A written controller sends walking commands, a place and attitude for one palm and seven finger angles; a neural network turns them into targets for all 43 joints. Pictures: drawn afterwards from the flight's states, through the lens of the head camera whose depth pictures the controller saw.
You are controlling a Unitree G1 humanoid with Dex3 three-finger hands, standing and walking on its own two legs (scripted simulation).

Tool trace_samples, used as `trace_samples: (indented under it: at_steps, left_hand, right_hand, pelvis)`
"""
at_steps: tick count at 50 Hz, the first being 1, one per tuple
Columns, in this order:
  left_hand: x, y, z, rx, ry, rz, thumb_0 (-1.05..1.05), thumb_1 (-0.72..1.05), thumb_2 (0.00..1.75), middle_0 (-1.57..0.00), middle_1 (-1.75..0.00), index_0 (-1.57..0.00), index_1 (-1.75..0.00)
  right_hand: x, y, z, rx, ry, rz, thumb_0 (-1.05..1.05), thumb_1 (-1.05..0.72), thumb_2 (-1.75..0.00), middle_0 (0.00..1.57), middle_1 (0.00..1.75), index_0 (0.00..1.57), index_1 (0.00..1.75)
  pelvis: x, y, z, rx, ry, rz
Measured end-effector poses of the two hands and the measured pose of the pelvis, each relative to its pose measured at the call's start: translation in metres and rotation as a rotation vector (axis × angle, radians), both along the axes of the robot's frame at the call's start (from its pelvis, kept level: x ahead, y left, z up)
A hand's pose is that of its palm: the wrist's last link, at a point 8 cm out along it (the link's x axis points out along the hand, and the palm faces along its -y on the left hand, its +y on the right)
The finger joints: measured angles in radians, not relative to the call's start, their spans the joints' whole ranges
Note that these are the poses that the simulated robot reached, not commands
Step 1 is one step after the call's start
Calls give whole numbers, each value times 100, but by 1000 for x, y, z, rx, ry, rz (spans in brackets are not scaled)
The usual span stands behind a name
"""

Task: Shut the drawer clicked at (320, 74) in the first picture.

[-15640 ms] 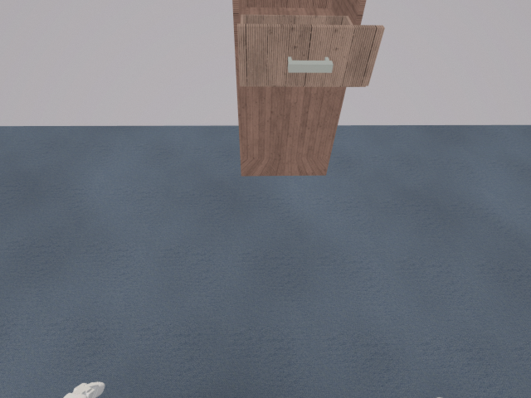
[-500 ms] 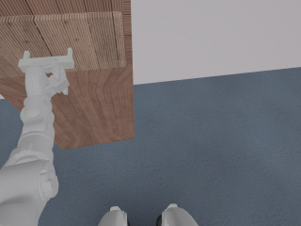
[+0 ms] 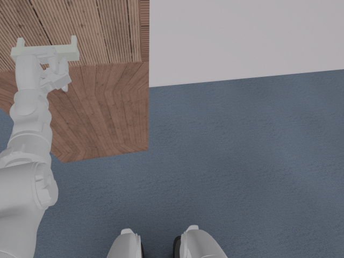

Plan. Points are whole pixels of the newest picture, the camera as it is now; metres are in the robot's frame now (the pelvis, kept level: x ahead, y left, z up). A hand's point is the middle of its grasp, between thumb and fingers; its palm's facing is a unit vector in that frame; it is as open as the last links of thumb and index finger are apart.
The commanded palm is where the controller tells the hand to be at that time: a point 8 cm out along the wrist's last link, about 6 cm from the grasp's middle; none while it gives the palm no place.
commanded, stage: pull the fist back off the drawer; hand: left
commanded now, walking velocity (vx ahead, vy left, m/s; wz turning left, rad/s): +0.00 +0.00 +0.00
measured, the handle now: (47, 47) +0.58 +0.24 +0.09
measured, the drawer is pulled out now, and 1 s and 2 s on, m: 0.00 0.00 0.00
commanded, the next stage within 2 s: draw the hand back to the body in 0.66 s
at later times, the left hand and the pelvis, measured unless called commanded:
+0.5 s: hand (66, 74) +0.51 +0.20 +0.08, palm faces +0.13 -0.99 +0.00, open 2.8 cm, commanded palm +0.47 +0.24 +0.09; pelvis +0.01 +0.01 +0.00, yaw -2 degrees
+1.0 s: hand (55, 91) +0.44 +0.20 +0.11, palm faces +0.12 -0.99 -0.01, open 3.2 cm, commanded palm +0.40 +0.25 +0.12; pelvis +0.05 +0.01 +0.03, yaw -2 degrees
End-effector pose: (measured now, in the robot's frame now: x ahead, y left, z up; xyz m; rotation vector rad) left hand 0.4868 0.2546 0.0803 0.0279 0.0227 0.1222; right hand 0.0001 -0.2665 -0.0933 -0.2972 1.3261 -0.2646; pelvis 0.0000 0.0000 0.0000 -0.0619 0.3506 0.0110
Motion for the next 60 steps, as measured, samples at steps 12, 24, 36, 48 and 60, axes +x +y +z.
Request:
trace_samples:
  at_steps: [12,24,36,48,60]
  left_hand:
    - [0,2,0,-5,-1,-3,-6,58,93,-140,-160,-143,-160]
    - [-4,-5,-2,-25,-17,3,-6,69,89,-140,-160,-141,-160]
    - [-16,-3,-3,-28,-23,30,-1,85,90,-140,-160,-140,-160]
    - [-59,-6,22,-14,-57,-9,1,89,90,-140,-160,-140,-160]
    - [-127,5,58,1,-71,25,1,90,90,-140,-160,-140,-160]
  right_hand:
    - [-10,2,3,-5,-4,-1,1,-90,-90,21,30,21,30]
    - [-1,12,3,32,-1,-33,1,-90,-90,21,30,21,30]
    - [52,17,6,69,-80,-45,1,-90,-90,21,30,20,30]
    - [118,19,16,111,-228,-9,1,-90,-90,21,30,20,30]
    - [185,20,43,121,-467,105,1,-90,-90,21,30,20,30]
  pelvis:
    - [-6,2,-2,-5,4,-5]
    - [5,8,4,3,-12,-29]
    - [33,10,14,14,-42,-51]
    - [53,8,28,20,-96,-44]
    - [50,-2,40,35,-201,-15]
